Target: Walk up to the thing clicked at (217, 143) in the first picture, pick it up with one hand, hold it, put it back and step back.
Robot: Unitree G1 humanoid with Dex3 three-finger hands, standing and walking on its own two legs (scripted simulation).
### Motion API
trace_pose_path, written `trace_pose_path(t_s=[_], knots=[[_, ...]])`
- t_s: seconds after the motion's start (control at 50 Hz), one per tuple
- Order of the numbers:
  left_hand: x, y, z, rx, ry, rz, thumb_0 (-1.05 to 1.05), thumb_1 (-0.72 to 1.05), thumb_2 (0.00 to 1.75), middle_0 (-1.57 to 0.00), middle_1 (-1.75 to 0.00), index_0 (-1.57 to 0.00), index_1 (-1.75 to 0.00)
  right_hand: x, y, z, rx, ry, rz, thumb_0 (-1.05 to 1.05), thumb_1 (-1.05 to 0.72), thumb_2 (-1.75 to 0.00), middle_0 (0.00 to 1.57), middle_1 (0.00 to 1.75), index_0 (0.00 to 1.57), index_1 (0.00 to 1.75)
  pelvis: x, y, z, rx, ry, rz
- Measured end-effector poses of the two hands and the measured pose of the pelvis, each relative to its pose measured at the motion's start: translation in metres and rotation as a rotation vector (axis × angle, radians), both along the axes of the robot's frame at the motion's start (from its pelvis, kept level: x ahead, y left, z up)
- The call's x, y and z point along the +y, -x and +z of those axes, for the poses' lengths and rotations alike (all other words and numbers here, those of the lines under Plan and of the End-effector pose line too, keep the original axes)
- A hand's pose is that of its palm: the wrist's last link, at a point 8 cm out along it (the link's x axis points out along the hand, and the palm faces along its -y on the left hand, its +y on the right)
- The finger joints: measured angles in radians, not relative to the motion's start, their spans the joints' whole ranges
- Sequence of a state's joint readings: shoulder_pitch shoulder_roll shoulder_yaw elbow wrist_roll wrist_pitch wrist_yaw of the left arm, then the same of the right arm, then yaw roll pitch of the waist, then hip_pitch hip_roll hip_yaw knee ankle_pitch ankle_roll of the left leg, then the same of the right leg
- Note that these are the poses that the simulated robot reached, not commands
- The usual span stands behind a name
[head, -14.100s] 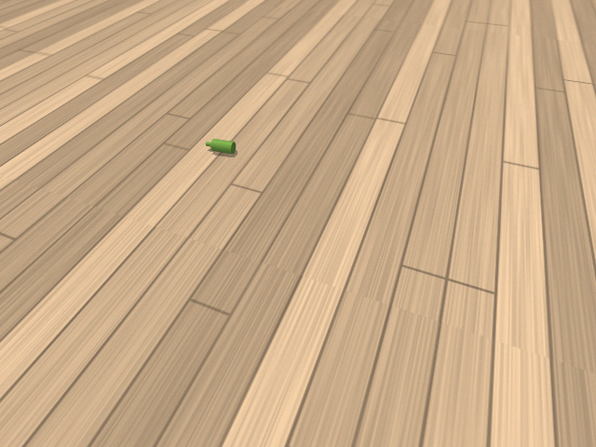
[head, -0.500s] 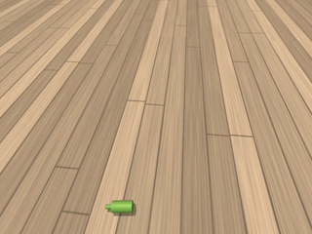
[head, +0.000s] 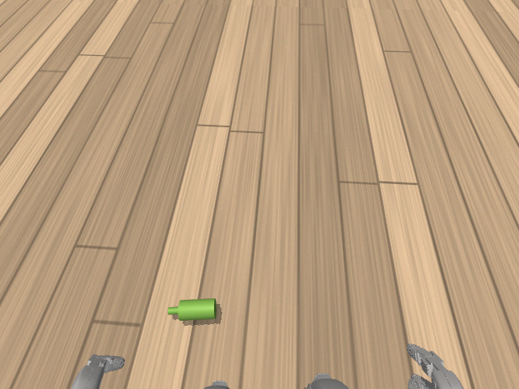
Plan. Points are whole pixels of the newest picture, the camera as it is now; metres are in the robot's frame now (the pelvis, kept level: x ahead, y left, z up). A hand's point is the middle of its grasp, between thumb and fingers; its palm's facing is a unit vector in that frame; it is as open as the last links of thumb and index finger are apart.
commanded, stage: rise first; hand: left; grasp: from above
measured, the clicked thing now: (192, 309) +0.43 +0.26 -0.69
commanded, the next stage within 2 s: none
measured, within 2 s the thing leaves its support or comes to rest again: neither
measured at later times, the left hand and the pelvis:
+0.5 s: hand out of the picture +0.13 +0.25 -0.20, palm faces -0.22 -0.83 -0.51, open 14.1 cm; pelvis -0.01 +0.01 -0.07, yaw +0 degrees
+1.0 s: hand (153, 351) +0.25 +0.29 -0.40, palm faces -0.45 -0.37 -0.82, open 14.1 cm; pelvis -0.08 -0.01 -0.27, yaw +0 degrees
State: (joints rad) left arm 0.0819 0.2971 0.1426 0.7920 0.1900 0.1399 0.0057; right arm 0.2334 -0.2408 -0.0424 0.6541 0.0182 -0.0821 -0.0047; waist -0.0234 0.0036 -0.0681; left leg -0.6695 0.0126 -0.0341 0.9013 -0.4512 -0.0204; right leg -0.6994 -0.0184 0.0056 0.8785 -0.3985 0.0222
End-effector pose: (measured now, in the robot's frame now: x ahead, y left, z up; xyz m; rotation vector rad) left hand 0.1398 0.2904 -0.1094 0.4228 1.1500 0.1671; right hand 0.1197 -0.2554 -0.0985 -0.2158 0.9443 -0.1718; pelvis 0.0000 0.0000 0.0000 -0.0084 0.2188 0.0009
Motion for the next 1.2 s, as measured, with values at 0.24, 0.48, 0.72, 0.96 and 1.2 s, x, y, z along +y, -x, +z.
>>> trace_pose_path(t_s=[0.24,0.48,0.72,0.96,1.2], knots=[[0.004,0.003,-0.027,-0.026,-0.061,-0.101,0.0,-0.5,0.97,-0.08,-1.08,-0.08,-1.07,0.013,-0.042,-0.022,-0.107,0.029,0.06,0.01,-0.88,-0.89,0.2,0.3,0.2,0.3,0.007,-0.002,-0.037,0.09,0.018,0.005],[0.002,0.009,-0.049,-0.032,-0.109,-0.159,0.0,-0.51,0.96,-0.08,-1.07,-0.09,-1.05,0.024,-0.053,-0.051,-0.166,0.002,0.101,0.01,-0.9,-0.9,0.2,0.3,0.2,0.3,0.007,0.007,-0.071,0.158,0.026,0.012],[0.018,-0.027,-0.132,-0.06,-0.272,-0.414,0.0,-0.52,0.96,-0.08,-1.06,-0.08,-1.05,0.003,-0.044,-0.131,-0.166,0.041,0.16,0.01,-0.89,-0.9,0.2,0.3,0.2,0.3,-0.001,0.036,-0.147,0.281,0.018,0.017],[0.011,-0.11,-0.226,-0.205,-0.488,-0.691,0.0,-0.54,0.99,-0.08,-1.06,-0.08,-1.06,-0.02,0.018,-0.272,0.045,0.039,0.113,0.01,-0.9,-0.9,0.2,0.3,0.2,0.3,-0.005,0.071,-0.252,0.372,0.015,0.006],[0.009,-0.153,-0.291,-0.246,-0.561,-0.899,0.0,-0.55,1.03,-0.08,-1.04,-0.07,-1.05,-0.02,0.113,-0.342,0.281,0.041,0.04,0.01,-0.9,-0.9,0.2,0.3,0.2,0.3,0.0,0.095,-0.319,0.36,0.039,-0.006]])
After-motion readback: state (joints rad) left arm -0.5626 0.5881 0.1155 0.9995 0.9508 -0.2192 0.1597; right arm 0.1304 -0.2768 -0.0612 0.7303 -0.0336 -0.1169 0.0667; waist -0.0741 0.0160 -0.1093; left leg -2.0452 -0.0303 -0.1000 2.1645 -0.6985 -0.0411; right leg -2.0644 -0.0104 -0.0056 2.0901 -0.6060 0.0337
